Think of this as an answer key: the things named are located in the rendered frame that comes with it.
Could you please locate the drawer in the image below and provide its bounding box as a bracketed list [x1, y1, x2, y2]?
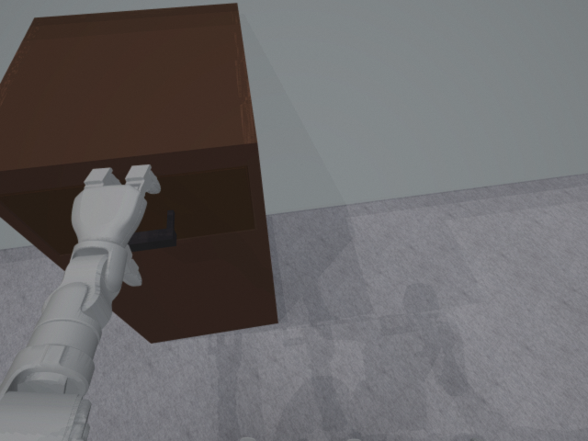
[0, 165, 254, 254]

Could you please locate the handle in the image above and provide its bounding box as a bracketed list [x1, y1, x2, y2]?
[128, 209, 176, 252]

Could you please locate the cabinet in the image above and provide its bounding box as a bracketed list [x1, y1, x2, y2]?
[0, 3, 278, 344]

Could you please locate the left robot upper arm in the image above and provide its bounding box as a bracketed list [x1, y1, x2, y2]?
[0, 391, 92, 441]

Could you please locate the robot left forearm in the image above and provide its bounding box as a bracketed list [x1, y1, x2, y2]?
[0, 240, 128, 401]

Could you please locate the left robot hand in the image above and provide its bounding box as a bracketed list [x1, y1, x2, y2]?
[72, 164, 161, 287]

